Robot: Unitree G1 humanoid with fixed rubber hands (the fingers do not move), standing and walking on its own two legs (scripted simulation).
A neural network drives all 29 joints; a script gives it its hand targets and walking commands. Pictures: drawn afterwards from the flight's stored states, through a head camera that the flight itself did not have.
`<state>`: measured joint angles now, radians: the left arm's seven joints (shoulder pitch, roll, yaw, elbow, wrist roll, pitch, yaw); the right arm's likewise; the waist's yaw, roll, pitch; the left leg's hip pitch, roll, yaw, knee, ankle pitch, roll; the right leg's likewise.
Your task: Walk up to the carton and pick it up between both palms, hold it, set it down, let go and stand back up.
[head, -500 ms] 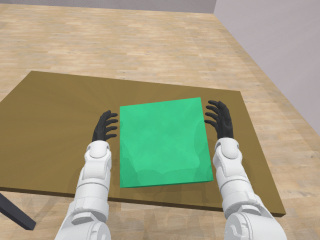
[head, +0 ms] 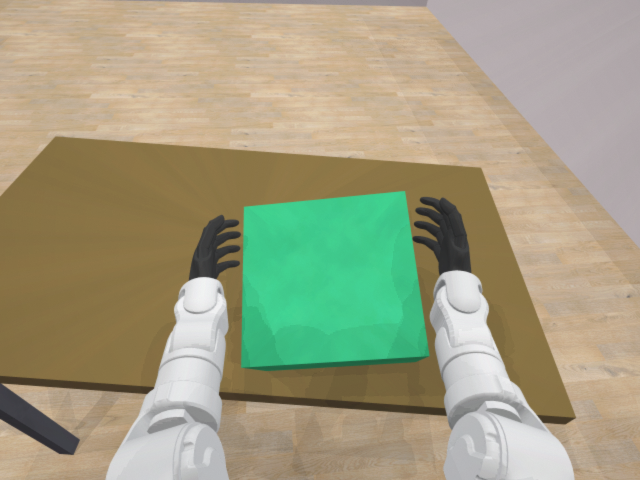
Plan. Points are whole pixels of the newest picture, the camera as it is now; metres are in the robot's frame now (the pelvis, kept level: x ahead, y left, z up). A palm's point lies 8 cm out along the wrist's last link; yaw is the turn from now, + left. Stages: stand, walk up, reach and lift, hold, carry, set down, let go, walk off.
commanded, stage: set down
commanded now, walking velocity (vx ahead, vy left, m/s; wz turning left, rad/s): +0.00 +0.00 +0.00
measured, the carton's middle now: (331, 286) +0.41 -0.02 -0.01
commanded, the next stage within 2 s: none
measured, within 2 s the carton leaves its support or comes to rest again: rests again in 1.48 s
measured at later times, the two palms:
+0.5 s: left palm (224, 266) +0.40 +0.14 +0.03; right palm (452, 262) +0.40 -0.18 +0.06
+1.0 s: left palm (231, 275) +0.41 +0.13 +0.01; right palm (449, 279) +0.40 -0.19 +0.02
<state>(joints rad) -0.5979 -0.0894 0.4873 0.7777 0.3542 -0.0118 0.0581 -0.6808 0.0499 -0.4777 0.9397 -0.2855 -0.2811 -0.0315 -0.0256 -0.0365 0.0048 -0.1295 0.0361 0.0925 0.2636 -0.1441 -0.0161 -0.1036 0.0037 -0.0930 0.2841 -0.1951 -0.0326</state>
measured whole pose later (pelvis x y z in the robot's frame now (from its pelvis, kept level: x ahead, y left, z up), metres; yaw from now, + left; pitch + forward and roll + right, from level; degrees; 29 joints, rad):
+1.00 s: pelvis +0.01 +0.00 -0.01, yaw -2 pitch +15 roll +0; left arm -0.68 -0.09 0.55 0.94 0.38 -0.23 0.11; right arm -0.71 0.03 -0.59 1.02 -0.39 -0.38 -0.03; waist -0.01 -0.01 -0.10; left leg -0.44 0.06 0.11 0.34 -0.16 -0.02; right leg -0.42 0.02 -0.08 0.35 -0.20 -0.04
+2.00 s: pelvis +0.00 -0.01 -0.01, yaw -1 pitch +17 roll +0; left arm -0.73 -0.06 0.61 0.99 0.45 -0.28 0.07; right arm -0.73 0.06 -0.67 1.02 -0.46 -0.40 -0.01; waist -0.02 -0.01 -0.09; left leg -0.50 0.06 0.09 0.37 -0.16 -0.02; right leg -0.48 0.01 -0.10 0.38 -0.20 -0.04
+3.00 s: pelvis -0.03 +0.00 -0.05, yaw -3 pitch +28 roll -1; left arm -1.03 0.21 -0.04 1.61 -0.21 -0.46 0.12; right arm -1.08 -0.35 0.09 1.67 0.37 -0.47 0.01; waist 0.03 0.01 -0.30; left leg -0.95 0.08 0.05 0.73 -0.27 -0.02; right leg -0.91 0.03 -0.08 0.70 -0.28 -0.05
